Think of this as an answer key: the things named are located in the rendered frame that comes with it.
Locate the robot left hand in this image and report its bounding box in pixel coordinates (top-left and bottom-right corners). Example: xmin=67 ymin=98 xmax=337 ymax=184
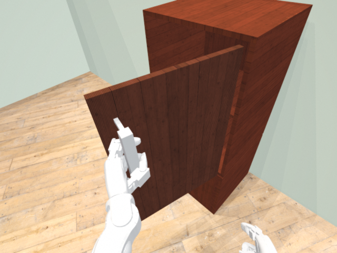
xmin=104 ymin=137 xmax=150 ymax=199

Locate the cupboard door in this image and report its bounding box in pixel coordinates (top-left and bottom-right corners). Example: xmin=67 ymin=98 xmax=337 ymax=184
xmin=84 ymin=45 xmax=244 ymax=221

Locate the robot right hand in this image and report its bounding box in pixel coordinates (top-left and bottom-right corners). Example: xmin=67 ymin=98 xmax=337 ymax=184
xmin=239 ymin=222 xmax=277 ymax=253

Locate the left robot forearm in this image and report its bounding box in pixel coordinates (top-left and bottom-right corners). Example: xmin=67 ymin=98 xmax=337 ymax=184
xmin=91 ymin=193 xmax=142 ymax=253

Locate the handle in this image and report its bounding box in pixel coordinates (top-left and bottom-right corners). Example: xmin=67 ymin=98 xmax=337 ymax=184
xmin=113 ymin=118 xmax=140 ymax=174

